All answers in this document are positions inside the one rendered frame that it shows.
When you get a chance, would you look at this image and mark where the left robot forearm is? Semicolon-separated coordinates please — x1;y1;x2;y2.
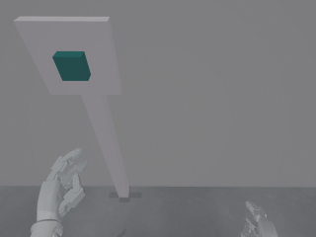
30;219;64;237

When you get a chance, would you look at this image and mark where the right robot hand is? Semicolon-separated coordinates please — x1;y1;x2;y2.
240;200;278;237

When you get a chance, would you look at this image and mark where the left robot hand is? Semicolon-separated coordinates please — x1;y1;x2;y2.
37;147;88;223

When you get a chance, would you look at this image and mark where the button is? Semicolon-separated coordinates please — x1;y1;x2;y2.
52;51;91;81

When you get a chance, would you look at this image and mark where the panel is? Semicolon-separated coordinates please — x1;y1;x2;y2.
13;16;129;198

